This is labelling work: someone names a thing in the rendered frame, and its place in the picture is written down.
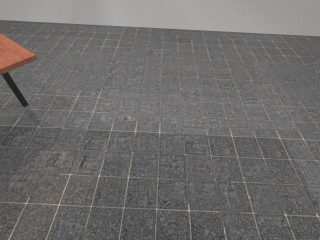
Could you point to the table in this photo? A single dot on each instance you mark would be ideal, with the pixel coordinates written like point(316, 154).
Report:
point(13, 56)

